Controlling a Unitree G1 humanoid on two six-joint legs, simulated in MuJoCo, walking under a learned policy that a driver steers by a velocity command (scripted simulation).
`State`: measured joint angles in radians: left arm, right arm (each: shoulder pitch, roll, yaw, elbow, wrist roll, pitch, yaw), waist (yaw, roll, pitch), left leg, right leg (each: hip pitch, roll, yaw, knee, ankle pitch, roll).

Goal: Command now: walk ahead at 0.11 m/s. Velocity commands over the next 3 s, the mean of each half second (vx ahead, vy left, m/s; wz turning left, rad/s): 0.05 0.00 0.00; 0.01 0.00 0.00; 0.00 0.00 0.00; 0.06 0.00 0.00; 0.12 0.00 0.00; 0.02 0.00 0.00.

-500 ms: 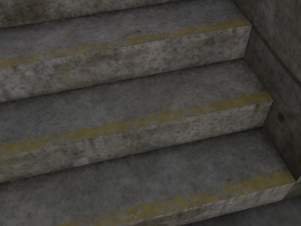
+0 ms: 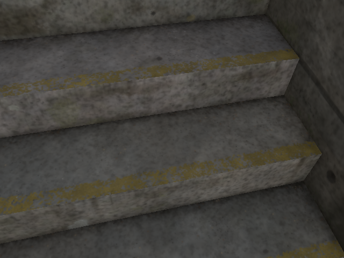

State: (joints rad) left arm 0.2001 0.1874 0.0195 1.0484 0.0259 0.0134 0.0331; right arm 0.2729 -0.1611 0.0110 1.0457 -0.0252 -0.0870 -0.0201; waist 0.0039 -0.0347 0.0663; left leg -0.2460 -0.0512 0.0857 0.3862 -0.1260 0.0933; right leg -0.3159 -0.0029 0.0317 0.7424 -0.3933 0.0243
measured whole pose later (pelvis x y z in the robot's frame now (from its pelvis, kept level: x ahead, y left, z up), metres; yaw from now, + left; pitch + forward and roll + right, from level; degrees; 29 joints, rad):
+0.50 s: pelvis +0.02 -0.02 +0.00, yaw +1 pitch -1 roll +0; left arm 0.31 0.17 0.01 1.14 0.00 0.00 0.04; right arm 0.26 -0.18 -0.01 1.06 -0.02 0.00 -0.03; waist 0.00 0.00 0.03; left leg -0.21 -0.04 0.06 0.38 -0.16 0.05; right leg -0.16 0.01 -0.01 0.42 -0.25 -0.02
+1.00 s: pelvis +0.03 -0.03 +0.00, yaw +1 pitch -1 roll +0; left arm 0.30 0.17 0.01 1.10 0.00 -0.02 0.03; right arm 0.25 -0.17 -0.02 1.08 -0.01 0.01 -0.04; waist -0.01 -0.01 0.03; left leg -0.21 -0.03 0.05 0.38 -0.17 0.04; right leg -0.14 0.02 -0.03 0.40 -0.25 -0.03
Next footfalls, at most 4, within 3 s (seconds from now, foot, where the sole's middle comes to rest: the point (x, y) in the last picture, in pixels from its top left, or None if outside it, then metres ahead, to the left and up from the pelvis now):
0.08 right None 0.05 -0.13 -0.78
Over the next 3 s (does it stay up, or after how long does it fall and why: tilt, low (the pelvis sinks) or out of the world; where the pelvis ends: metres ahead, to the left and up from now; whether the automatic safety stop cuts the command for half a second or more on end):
stays up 0.04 -0.05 0.00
